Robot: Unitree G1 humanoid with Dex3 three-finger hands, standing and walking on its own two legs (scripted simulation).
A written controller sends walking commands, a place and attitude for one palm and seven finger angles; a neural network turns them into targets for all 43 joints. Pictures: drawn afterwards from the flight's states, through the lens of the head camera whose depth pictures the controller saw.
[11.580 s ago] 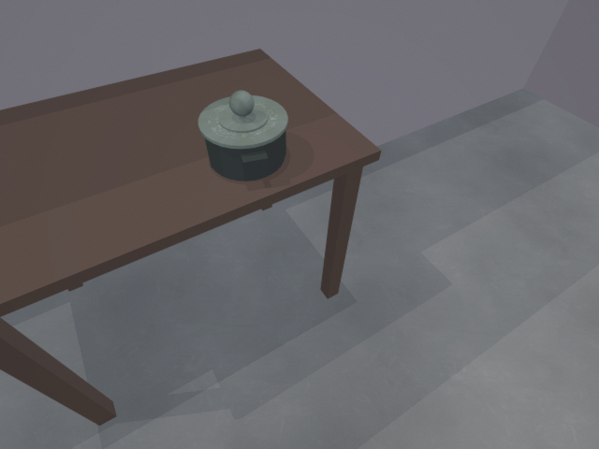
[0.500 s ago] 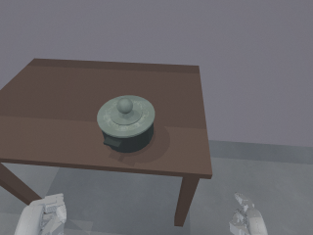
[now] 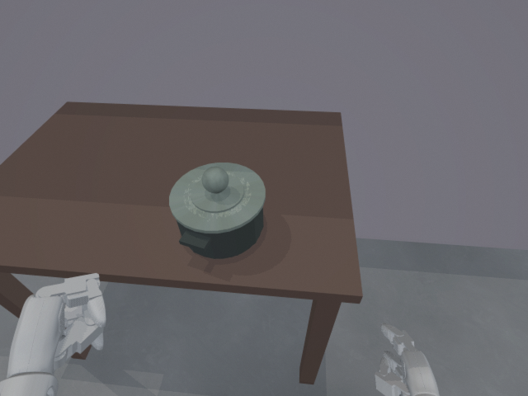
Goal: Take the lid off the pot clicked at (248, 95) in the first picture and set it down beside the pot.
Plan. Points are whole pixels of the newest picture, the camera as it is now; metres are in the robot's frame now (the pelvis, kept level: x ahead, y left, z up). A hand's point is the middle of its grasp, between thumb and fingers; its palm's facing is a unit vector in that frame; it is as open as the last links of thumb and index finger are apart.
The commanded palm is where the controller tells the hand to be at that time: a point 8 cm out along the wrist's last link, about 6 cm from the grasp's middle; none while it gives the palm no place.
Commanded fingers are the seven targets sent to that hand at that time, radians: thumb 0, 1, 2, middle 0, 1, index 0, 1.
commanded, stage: reach forward and open the fingers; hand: left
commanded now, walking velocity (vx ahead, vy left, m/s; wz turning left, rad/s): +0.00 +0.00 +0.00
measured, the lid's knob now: (215, 179) +0.47 +0.16 +0.06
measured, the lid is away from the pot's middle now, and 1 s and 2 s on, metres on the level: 0.00 0.00 0.00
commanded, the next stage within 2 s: move the open hand above the knob in 1.10 s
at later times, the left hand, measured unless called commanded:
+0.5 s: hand (76, 314) +0.18 +0.27 +0.09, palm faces -0.21 -0.12 -0.97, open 4.2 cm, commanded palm +0.17 +0.27 +0.16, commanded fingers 0.00 0.11 1.24 -0.99 -0.58 -0.99 -0.58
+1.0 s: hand (76, 271) +0.22 +0.27 +0.13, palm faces -0.13 -0.07 -0.99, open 9.9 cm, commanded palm +0.20 +0.27 +0.20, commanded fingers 0.00 -0.33 1.45 -0.82 -0.08 -0.82 -0.08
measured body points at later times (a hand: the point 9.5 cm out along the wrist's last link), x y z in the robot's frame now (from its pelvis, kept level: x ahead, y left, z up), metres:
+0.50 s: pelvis -0.03 +0.00 +0.00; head -0.04 -0.04 +0.45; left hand +0.18 +0.27 +0.15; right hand +0.20 -0.21 -0.09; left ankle +0.02 +0.13 -0.74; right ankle -0.06 -0.12 -0.74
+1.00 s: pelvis -0.06 +0.02 +0.00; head -0.06 -0.02 +0.45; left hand +0.22 +0.27 +0.18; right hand +0.16 -0.18 -0.10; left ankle +0.02 +0.13 -0.74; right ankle -0.06 -0.12 -0.74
